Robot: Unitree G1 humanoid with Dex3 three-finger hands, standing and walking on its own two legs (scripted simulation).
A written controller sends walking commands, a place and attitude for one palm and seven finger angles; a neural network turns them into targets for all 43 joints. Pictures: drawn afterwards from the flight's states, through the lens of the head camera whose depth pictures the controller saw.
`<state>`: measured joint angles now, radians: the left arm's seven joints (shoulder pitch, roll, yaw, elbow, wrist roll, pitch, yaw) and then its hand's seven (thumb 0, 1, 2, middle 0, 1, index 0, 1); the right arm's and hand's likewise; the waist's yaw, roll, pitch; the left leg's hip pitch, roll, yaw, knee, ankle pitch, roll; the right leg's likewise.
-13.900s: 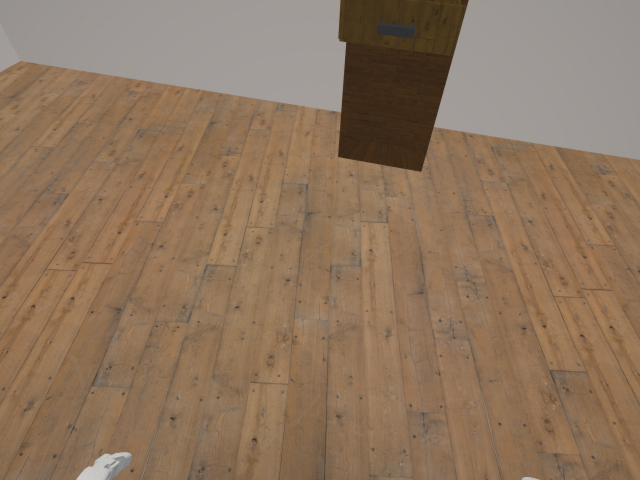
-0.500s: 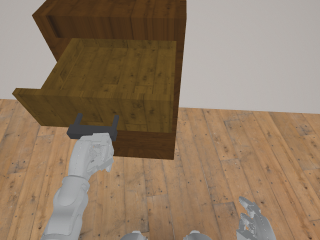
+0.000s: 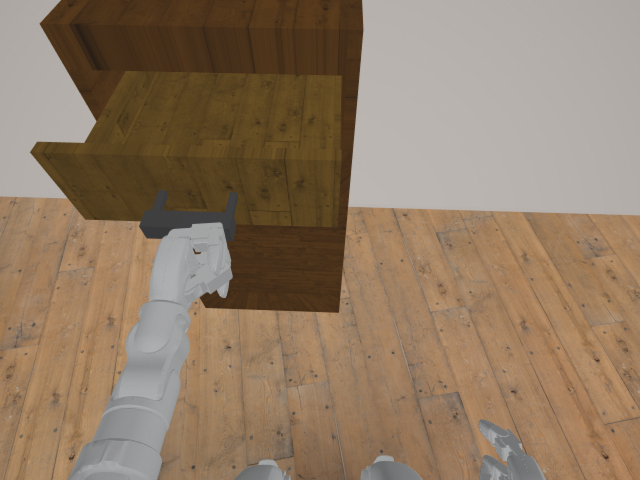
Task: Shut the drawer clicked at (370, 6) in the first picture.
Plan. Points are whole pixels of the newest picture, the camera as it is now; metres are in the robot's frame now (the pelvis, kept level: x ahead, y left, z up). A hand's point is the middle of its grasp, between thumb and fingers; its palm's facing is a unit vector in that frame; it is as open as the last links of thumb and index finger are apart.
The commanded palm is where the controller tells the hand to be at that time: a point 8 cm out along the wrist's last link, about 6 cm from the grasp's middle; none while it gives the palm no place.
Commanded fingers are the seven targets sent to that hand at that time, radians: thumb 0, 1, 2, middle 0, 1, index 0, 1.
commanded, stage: push the drawer shut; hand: left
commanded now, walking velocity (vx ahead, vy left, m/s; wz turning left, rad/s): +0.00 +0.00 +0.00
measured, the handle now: (193, 211) +0.45 +0.18 +0.06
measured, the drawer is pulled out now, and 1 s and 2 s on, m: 0.18 0.06 0.00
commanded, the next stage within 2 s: pull the fist back off the drawer in 1.94 s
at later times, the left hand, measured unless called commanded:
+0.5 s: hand (232, 232) +0.42 +0.13 +0.05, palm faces -0.04 -1.00 -0.05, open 3.0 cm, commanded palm +0.40 +0.18 +0.06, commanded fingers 0.00 0.90 0.90 -1.40 -1.60 -1.40 -1.60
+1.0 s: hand (238, 197) +0.47 +0.12 +0.05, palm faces -0.03 -1.00 -0.04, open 3.2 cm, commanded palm +0.46 +0.18 +0.06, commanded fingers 0.00 0.90 0.90 -1.40 -1.60 -1.40 -1.60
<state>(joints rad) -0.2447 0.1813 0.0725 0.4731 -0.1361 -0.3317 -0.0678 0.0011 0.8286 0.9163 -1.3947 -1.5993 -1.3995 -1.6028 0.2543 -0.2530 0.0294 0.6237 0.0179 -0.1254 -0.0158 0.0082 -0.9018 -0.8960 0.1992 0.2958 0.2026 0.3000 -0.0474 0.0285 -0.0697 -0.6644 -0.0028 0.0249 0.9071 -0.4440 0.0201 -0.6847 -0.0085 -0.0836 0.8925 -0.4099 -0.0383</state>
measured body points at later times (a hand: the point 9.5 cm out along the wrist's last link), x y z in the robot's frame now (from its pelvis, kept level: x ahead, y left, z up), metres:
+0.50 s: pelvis -0.01 +0.00 -0.01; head +0.08 -0.01 +0.44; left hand +0.41 +0.18 +0.05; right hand +0.08 -0.25 -0.12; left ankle +0.00 +0.11 -0.69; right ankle +0.02 -0.10 -0.69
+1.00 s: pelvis -0.01 +0.00 -0.01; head +0.10 +0.00 +0.42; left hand +0.47 +0.18 +0.06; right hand +0.01 -0.26 -0.14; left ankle +0.00 +0.11 -0.69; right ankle +0.02 -0.10 -0.69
